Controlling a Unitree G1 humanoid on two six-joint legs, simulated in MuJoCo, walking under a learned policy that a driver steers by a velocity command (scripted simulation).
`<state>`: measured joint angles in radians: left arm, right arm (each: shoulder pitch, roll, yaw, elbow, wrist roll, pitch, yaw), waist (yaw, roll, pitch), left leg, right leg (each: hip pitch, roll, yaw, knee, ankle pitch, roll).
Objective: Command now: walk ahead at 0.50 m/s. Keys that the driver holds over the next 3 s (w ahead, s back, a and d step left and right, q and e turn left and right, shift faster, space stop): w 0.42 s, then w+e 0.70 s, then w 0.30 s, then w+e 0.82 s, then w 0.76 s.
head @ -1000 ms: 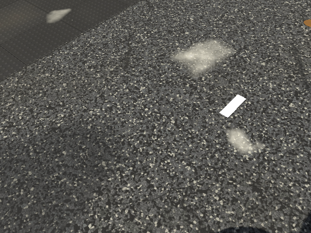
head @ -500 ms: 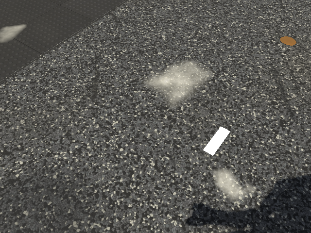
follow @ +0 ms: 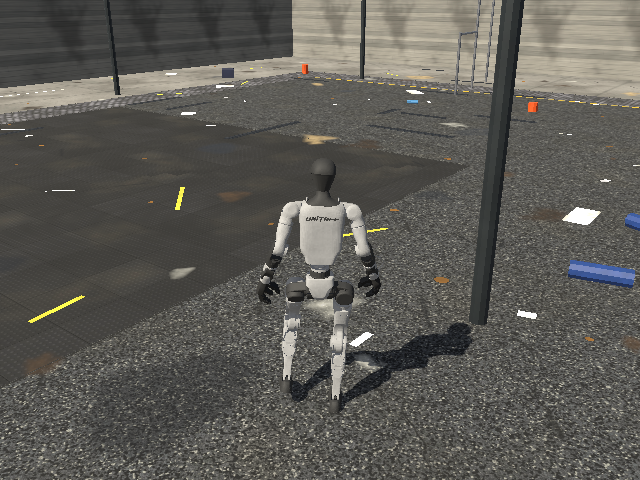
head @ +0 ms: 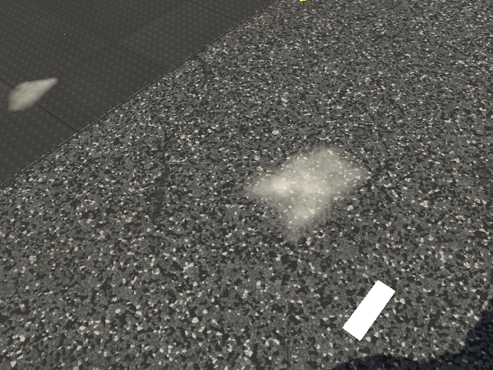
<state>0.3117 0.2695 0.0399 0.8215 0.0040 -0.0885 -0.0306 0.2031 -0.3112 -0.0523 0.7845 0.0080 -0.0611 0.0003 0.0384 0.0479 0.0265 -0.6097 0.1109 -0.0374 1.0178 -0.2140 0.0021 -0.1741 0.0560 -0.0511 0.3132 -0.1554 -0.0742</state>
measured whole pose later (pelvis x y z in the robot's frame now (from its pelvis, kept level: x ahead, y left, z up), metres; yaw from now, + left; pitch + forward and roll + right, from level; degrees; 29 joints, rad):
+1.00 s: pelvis +0.56 -0.02 -0.01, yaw -16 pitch +1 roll +0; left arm 0.23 0.29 0.07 0.73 -0.01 -0.05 -0.03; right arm 0.20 -0.29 -0.04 0.82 0.01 -0.11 0.00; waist 0.01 0.01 0.06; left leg -0.42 0.05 -0.04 1.18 -0.38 0.01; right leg -0.35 0.09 0.00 0.48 -0.16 -0.10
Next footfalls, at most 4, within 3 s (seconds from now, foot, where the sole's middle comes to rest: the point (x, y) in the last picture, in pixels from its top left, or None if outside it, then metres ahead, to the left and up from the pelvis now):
0.30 left None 0.35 0.15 -0.78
0.86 right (316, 319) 0.63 -0.10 -0.78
1.34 left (278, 223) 0.96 0.00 -0.78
1.90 right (383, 191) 1.10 -0.36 -0.78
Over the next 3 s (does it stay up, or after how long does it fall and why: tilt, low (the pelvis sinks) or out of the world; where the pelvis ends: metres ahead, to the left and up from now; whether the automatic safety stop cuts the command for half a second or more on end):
stays up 1.41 -0.66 -0.01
